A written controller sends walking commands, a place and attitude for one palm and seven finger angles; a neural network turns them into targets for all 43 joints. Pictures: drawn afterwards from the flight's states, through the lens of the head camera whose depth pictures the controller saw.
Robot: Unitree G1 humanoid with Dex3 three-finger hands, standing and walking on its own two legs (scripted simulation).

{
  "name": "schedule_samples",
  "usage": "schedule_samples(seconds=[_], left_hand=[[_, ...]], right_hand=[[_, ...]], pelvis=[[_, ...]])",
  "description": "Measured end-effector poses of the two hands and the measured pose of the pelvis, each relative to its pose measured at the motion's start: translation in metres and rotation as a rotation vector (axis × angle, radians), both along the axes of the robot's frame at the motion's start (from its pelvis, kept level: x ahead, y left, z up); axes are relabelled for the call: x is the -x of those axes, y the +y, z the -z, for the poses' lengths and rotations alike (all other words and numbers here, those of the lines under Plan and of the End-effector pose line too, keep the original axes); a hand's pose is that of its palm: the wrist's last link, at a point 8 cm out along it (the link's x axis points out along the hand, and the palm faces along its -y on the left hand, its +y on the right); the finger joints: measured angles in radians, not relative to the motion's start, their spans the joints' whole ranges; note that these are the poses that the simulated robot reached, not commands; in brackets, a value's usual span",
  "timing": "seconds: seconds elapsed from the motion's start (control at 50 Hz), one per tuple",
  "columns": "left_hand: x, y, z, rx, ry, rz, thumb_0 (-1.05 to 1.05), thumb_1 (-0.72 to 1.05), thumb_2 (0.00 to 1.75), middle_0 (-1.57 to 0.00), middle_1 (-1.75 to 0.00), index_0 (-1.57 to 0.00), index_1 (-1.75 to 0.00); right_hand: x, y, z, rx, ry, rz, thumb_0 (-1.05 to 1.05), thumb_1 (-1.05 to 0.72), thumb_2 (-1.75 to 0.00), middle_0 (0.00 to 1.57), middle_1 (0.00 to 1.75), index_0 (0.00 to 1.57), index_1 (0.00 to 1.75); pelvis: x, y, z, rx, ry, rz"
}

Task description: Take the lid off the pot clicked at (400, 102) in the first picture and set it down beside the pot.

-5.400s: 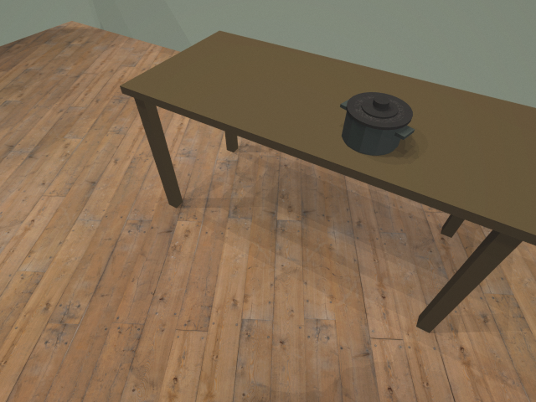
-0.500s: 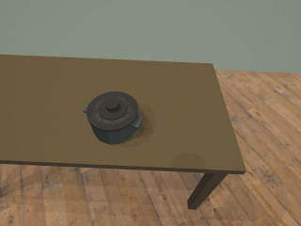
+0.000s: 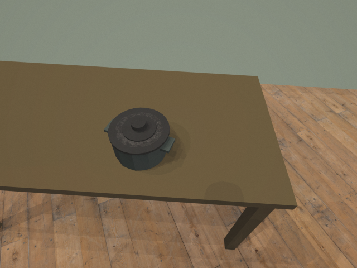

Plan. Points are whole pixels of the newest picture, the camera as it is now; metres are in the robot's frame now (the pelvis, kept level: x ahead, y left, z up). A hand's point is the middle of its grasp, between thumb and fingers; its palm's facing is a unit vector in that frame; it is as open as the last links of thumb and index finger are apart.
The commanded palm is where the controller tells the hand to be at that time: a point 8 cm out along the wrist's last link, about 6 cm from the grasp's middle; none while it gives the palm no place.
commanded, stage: lift the closed hand beside the body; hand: left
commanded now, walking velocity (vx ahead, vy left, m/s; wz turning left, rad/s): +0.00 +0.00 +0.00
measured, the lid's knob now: (138, 124) +0.48 +0.16 +0.01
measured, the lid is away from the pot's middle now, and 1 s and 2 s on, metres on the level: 0.00 0.00 0.00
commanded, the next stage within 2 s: raise the hand higher, near the body in 0.56 s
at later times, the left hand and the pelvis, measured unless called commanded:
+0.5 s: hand out of the picture +0.09 +0.20 -0.07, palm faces +0.26 -0.93 -0.27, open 3.2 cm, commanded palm +0.06 +0.25 -0.05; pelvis -0.02 -0.01 -0.01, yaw +3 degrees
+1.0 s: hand out of the picture +0.12 +0.23 -0.01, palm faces +0.28 -0.88 -0.38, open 3.1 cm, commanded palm +0.07 +0.27 +0.03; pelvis +0.00 +0.00 -0.01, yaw +2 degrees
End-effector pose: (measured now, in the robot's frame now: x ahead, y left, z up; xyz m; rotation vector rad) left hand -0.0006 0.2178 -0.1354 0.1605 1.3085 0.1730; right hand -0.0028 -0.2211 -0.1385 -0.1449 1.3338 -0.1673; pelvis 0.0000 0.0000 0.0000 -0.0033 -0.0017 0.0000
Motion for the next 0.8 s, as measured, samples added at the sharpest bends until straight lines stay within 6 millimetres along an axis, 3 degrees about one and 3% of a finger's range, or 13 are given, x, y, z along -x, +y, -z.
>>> schedule_samples(seconds=[0.08, 0.16, 0.26, 0.36, 0.46, 0.58, 0.7, 0.8], left_hand=[[-0.055, 0.019, -0.047, -0.124, -0.323, 0.040, 0.05, 0.97, 0.90, -0.26, -0.37, -0.25, -0.36], [-0.090, 0.013, -0.065, -0.117, -0.486, 0.061, 0.04, 0.96, 0.90, -0.37, -0.48, -0.36, -0.48], [-0.096, 0.004, -0.084, -0.078, -0.647, 0.032, 0.02, 0.93, 0.90, -0.55, -0.68, -0.54, -0.68], [-0.078, 0.009, -0.087, -0.084, -0.671, -0.017, 0.01, 0.91, 0.90, -0.76, -0.91, -0.75, -0.90], [-0.064, 0.020, -0.090, -0.133, -0.655, -0.054, 0.01, 0.91, 0.90, -0.97, -1.14, -0.96, -1.14], [-0.059, 0.033, -0.095, -0.185, -0.625, -0.064, 0.01, 0.90, 0.90, -1.17, -1.36, -1.16, -1.36], [-0.062, 0.046, -0.101, -0.232, -0.605, -0.053, 0.01, 0.90, 0.90, -1.26, -1.46, -1.25, -1.45], [-0.070, 0.052, -0.117, -0.264, -0.646, -0.032, 0.02, 0.90, 0.90, -1.28, -1.49, -1.27, -1.48]], right_hand=[[-0.045, -0.011, -0.008, 0.020, -0.274, -0.045, 0.02, -0.94, -0.90, 0.20, 0.30, 0.20, 0.30], [-0.103, -0.017, -0.026, 0.022, -0.496, -0.093, 0.02, -0.93, -0.90, 0.20, 0.30, 0.20, 0.30], [-0.165, -0.014, -0.070, 0.038, -0.734, -0.147, 0.01, -0.92, -0.90, 0.20, 0.30, 0.20, 0.30], [-0.200, -0.005, -0.099, 0.053, -0.844, -0.218, 0.01, -0.91, -0.90, 0.20, 0.30, 0.20, 0.30], [-0.207, 0.005, -0.097, 0.045, -0.833, -0.257, 0.01, -0.91, -0.90, 0.20, 0.30, 0.20, 0.30], [-0.188, 0.013, -0.070, 0.017, -0.719, -0.251, 0.01, -0.91, -0.90, 0.20, 0.30, 0.20, 0.30], [-0.161, 0.009, -0.046, 0.011, -0.604, -0.210, 0.01, -0.90, -0.90, 0.20, 0.30, 0.20, 0.30], [-0.150, 0.002, -0.040, 0.025, -0.576, -0.177, 0.01, -0.90, -0.90, 0.20, 0.30, 0.20, 0.30]], pelvis=[[0.003, 0.005, 0.002, -0.004, -0.015, -0.035], [0.012, 0.005, 0.004, -0.009, -0.007, -0.033], [0.019, -0.001, 0.006, -0.011, -0.012, -0.029], [0.023, -0.008, 0.007, -0.002, -0.007, -0.043], [0.022, -0.011, 0.008, 0.004, 0.001, -0.057], [0.019, -0.011, 0.009, 0.003, 0.006, -0.062], [0.015, -0.009, 0.010, 0.000, 0.012, -0.056], [0.011, -0.007, 0.009, -0.002, 0.010, -0.048]])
